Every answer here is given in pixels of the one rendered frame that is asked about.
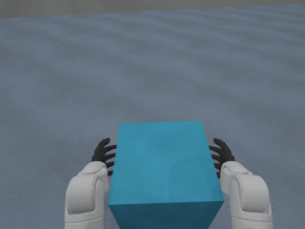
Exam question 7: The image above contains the robot left forearm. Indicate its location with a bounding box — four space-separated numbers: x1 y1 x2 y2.
64 161 110 229

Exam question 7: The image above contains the carton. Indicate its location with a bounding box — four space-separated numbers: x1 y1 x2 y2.
108 120 225 229

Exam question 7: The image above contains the robot right forearm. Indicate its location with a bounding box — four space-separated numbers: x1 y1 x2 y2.
220 161 274 229

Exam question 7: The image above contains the robot right hand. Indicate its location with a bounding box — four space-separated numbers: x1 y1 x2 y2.
209 138 235 179

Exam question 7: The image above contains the robot left hand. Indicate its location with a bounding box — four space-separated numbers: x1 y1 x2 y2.
91 137 117 177

